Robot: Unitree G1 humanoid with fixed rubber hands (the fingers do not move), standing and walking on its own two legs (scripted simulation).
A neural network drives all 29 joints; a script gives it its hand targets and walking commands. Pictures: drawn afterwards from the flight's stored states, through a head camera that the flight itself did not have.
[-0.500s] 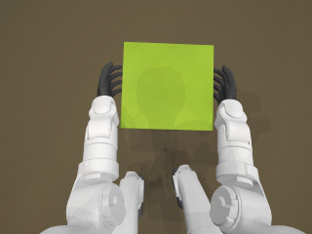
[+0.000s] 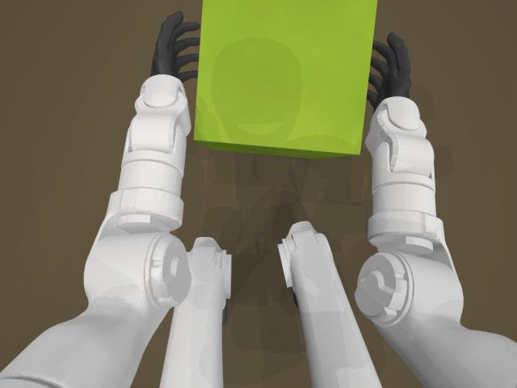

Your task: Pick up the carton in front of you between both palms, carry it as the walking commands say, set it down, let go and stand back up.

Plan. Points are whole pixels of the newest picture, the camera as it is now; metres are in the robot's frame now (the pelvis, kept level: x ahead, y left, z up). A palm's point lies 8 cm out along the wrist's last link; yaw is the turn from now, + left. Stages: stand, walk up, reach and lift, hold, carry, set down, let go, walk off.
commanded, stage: set down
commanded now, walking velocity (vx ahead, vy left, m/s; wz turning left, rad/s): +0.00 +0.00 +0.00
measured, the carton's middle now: (275, 89) +0.52 -0.08 -0.18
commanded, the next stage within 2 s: none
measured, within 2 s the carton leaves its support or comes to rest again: rests again in 0.94 s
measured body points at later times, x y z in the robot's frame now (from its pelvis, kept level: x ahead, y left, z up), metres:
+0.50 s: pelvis -0.01 +0.00 -0.10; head +0.35 -0.02 +0.16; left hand +0.58 +0.05 -0.26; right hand +0.49 -0.24 -0.25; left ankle +0.08 +0.11 -0.49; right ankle +0.10 -0.13 -0.49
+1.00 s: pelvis -0.01 +0.01 -0.14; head +0.37 -0.02 +0.10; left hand +0.59 +0.05 -0.32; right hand +0.49 -0.25 -0.31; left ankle +0.08 +0.11 -0.49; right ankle +0.10 -0.12 -0.49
